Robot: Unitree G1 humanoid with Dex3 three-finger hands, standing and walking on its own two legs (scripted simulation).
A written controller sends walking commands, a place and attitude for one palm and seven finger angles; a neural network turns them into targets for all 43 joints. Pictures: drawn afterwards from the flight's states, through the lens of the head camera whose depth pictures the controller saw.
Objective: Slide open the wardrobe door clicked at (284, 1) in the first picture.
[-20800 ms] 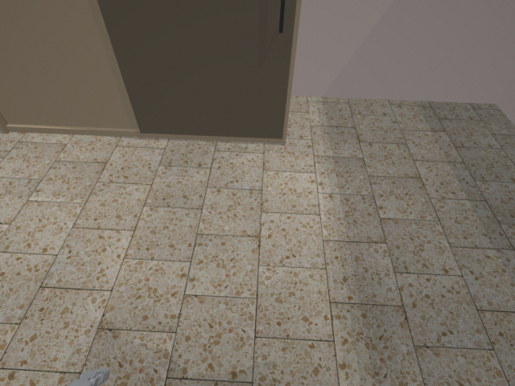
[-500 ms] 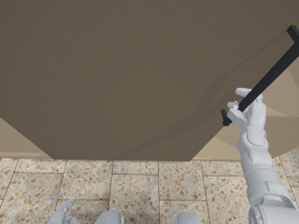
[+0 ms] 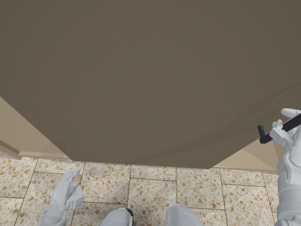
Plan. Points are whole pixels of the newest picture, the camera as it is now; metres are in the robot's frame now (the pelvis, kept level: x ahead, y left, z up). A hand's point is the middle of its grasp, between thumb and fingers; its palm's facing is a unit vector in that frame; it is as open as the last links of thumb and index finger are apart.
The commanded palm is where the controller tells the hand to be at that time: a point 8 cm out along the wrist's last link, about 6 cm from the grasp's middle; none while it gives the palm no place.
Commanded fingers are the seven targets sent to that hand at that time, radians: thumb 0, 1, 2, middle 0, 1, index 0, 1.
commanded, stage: stop walking and hold the door there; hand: right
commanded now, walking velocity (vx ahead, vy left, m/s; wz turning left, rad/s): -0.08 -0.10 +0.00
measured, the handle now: out of the picture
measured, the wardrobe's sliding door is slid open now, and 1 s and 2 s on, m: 0.50 0.50 0.50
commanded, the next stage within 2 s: none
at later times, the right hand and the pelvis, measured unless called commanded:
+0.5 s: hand (276, 132) +0.36 -0.31 +0.03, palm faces +0.44 +0.86 -0.27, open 5.7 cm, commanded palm +0.32 -0.33 +0.04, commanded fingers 0.00 -0.90 -0.90 0.45 1.40 0.45 1.40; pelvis -0.01 -0.02 +0.00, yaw +6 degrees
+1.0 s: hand (277, 132) +0.36 -0.31 +0.03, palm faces +0.41 +0.88 -0.25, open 5.5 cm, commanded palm +0.32 -0.34 +0.04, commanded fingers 0.00 -0.90 -0.90 0.45 1.40 0.45 1.40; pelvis -0.04 -0.03 +0.00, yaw +7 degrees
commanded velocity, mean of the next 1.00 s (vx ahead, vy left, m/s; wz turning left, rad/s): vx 0.00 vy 0.00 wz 0.00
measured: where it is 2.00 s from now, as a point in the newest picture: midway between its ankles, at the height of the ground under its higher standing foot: outside the picture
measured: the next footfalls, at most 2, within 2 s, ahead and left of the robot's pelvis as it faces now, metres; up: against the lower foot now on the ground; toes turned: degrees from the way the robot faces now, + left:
right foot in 0.14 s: +0.04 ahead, -0.12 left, +0.00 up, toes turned -3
left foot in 0.44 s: +0.02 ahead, +0.11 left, +0.00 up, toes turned +9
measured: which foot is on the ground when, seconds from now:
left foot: down 0.00-0.18, up 0.20-0.42, down 0.44-1.00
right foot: up 0.00-0.12, down 0.14-1.00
